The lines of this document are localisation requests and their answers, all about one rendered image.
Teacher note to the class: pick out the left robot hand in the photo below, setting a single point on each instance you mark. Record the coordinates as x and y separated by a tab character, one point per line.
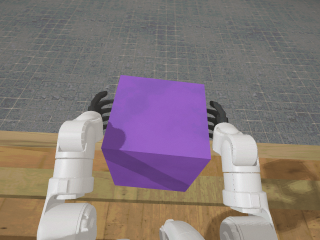
96	105

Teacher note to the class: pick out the carton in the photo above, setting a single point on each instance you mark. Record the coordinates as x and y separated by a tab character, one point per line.
157	135

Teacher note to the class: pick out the right robot upper arm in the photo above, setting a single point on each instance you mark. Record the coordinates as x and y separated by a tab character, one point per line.
246	228

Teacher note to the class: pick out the right robot hand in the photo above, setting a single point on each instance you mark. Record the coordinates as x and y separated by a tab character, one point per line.
219	114

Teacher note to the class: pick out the left robot upper arm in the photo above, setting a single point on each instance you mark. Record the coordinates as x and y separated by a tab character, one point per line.
69	221

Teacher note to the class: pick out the robot right thigh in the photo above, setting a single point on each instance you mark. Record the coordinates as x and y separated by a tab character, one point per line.
179	230

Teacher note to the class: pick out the robot left forearm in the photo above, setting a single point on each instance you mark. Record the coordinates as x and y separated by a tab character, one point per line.
75	151

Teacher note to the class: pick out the robot right forearm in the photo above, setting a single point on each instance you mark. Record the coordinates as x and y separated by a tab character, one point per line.
240	164

